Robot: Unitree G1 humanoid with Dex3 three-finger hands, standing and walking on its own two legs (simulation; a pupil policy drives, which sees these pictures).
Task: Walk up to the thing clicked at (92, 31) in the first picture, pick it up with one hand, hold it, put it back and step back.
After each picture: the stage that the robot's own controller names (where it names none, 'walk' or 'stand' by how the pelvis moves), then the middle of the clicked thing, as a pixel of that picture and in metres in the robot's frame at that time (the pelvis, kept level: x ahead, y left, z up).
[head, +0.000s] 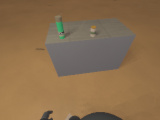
stand; (93, 31) +1.00 +0.03 +0.00
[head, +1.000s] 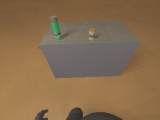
rise first; (91, 34) +0.89 +0.08 +0.02
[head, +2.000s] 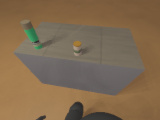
walk; (77, 48) +0.56 +0.20 +0.01
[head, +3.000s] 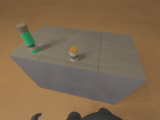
stand; (73, 54) +0.51 +0.17 +0.03
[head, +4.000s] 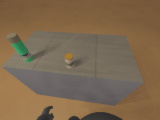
stand; (69, 61) +0.46 +0.20 +0.01
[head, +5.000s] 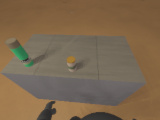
stand; (71, 64) +0.43 +0.18 +0.00
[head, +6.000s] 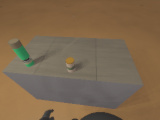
stand; (70, 65) +0.44 +0.19 +0.00
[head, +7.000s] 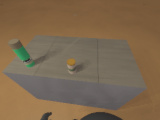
stand; (71, 66) +0.42 +0.18 +0.00
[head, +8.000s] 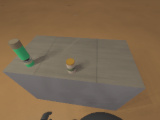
stand; (71, 66) +0.43 +0.19 +0.00
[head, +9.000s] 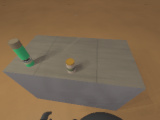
stand; (70, 66) +0.43 +0.19 +0.00
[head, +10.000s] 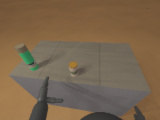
rise first; (73, 69) +0.42 +0.18 +0.00
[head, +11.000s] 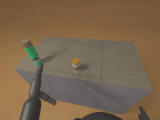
go down; (76, 65) +0.44 +0.18 +0.00
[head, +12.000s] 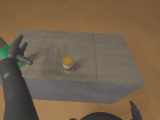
go down; (68, 65) +0.41 +0.16 +0.01
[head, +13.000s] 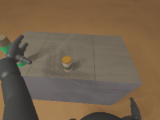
approach; (67, 64) +0.43 +0.17 +0.01
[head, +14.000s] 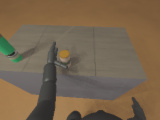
close in; (65, 59) +0.44 +0.18 +0.05
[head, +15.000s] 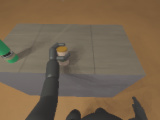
lift; (63, 56) +0.45 +0.19 +0.06
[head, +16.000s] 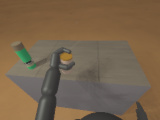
lift; (66, 63) +0.33 +0.17 +0.18
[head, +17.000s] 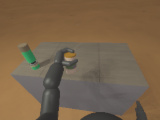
hold; (70, 63) +0.34 +0.15 +0.18
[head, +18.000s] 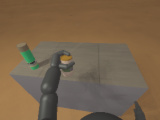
hold; (67, 65) +0.32 +0.17 +0.16
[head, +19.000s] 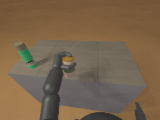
crouch; (69, 66) +0.33 +0.16 +0.15
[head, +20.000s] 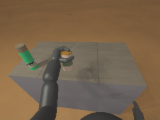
crouch; (67, 60) +0.37 +0.18 +0.16
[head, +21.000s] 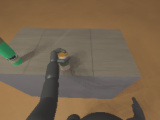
lower; (64, 60) +0.43 +0.19 +0.04
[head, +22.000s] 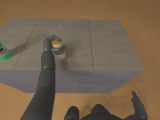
lower; (59, 49) +0.49 +0.20 +0.07
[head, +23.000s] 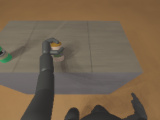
lower; (57, 51) +0.48 +0.20 +0.07
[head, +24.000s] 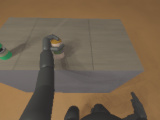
lower; (57, 48) +0.49 +0.20 +0.07
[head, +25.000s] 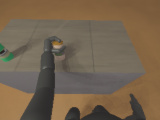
loosen; (59, 50) +0.48 +0.20 +0.07
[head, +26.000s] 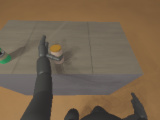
withdraw; (57, 54) +0.45 +0.21 +0.06
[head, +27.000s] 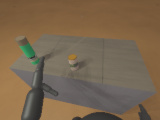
sink last; (73, 62) +0.44 +0.20 +0.03
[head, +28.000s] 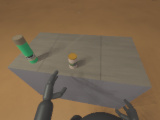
stand; (72, 61) +0.46 +0.19 +0.01
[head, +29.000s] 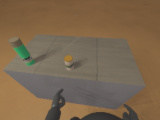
stand; (69, 63) +0.45 +0.21 +0.01
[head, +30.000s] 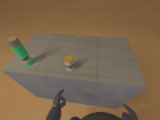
stand; (69, 63) +0.44 +0.20 +0.01
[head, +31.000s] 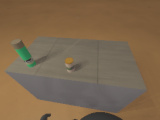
walk; (70, 65) +0.44 +0.20 +0.00
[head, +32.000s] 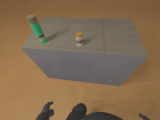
walk; (79, 39) +0.67 +0.17 +0.02
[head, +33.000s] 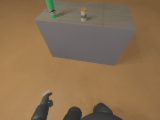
walk; (83, 14) +1.03 +0.15 +0.03
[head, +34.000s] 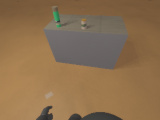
stand; (83, 24) +1.13 +0.17 +0.02
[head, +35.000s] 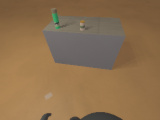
stand; (82, 25) +1.14 +0.18 +0.00
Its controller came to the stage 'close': yes
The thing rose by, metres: 0.21
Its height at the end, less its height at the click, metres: +0.00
